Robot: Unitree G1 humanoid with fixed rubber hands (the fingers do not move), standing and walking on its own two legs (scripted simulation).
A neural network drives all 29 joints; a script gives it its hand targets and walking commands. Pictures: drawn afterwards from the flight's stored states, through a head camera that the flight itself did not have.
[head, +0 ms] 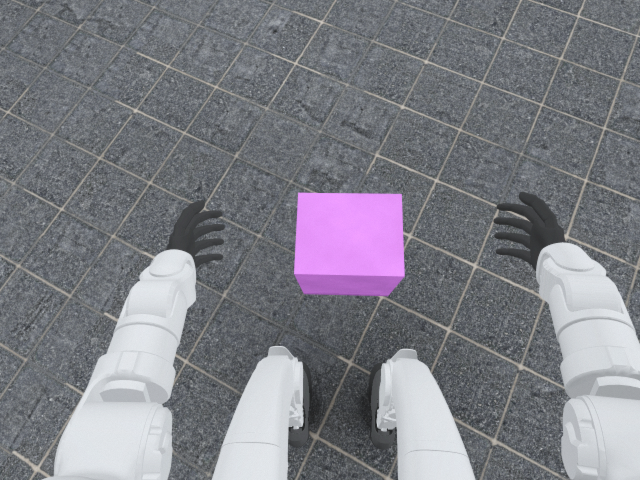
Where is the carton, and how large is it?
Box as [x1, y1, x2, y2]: [294, 193, 404, 295]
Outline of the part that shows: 298,193 294,274 303,292 316,294 388,295 404,276 401,194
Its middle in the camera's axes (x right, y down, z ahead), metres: +0.07 +0.03 +0.99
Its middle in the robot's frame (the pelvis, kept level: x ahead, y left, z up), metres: +0.50 -0.01 -0.54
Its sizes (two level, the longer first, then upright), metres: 0.237 0.191 0.275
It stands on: the floor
